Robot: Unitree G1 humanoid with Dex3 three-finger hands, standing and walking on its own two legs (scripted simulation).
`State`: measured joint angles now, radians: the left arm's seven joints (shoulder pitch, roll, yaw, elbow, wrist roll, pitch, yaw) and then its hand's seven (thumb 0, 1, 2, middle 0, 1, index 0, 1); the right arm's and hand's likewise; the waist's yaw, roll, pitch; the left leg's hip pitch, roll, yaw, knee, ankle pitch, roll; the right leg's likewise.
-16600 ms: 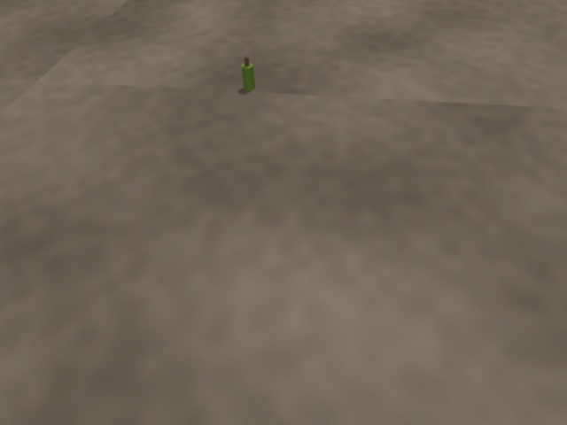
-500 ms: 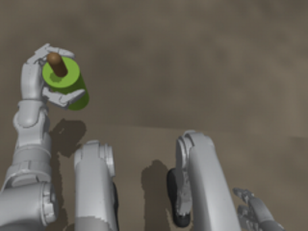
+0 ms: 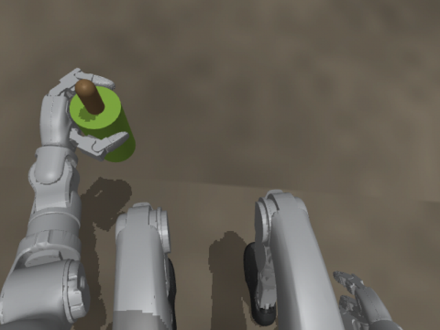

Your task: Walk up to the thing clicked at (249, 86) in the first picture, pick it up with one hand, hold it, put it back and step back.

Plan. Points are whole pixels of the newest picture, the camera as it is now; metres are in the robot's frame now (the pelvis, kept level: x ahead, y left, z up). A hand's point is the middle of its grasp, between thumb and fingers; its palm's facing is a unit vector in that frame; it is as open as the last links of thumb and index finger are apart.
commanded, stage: lift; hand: left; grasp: from the side
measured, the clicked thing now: (103, 121) +0.46 +0.19 -0.05
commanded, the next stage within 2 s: none
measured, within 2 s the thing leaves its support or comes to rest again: neither
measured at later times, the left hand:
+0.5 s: hand (83, 112) +0.44 +0.19 +0.03, palm faces -0.06 -1.00 -0.06, open 10.3 cm
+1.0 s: hand out of the picture +0.39 +0.19 +0.20, palm faces -0.02 -1.00 -0.05, open 10.3 cm
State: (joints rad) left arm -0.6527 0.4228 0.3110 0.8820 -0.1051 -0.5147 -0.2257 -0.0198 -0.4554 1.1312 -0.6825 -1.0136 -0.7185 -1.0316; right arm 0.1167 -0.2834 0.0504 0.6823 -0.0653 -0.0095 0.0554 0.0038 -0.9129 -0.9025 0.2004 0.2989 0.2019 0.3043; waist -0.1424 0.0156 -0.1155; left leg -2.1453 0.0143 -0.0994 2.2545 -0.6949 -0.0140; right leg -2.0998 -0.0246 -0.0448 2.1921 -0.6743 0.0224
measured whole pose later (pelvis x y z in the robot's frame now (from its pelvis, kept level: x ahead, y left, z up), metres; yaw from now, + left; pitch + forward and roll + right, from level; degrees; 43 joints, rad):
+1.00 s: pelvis +0.03 +0.00 +0.19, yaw +2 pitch +27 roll -4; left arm -0.20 0.31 0.16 0.31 -0.19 -0.24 -0.19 -0.02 -0.48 1.15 -0.69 -1.00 -0.73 -1.02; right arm 0.16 -0.24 0.00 0.63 0.05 -0.08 -0.05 0.01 -0.91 -0.89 0.20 0.30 0.20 0.30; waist -0.05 0.03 -0.18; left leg -1.48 0.04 -0.06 1.65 -0.64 -0.01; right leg -1.44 -0.02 -0.05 1.60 -0.62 0.02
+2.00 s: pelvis +0.07 +0.00 +0.33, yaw +4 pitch +11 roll -2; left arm -0.14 0.27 0.17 0.47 -0.24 -0.31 -0.33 -0.02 -0.47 1.15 -0.69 -1.02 -0.72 -1.03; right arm 0.24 -0.23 0.02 0.67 0.02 -0.11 -0.08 0.01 -0.89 -0.89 0.20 0.30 0.20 0.30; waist -0.04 0.01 -0.06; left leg -0.71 0.04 -0.02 0.99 -0.47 -0.01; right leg -0.69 -0.01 -0.03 0.95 -0.44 0.02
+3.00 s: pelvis +0.08 +0.00 +0.36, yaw +4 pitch +5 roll -1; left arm -0.10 0.25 0.15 0.47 -0.22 -0.32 -0.32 -0.02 -0.46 1.14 -0.68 -1.02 -0.72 -1.04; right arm 0.24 -0.22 0.02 0.69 0.02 -0.10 -0.10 0.01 -0.89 -0.89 0.20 0.30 0.20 0.30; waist -0.02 0.01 -0.02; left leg -0.51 0.04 -0.01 0.83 -0.41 -0.02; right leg -0.50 -0.01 -0.03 0.80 -0.39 0.01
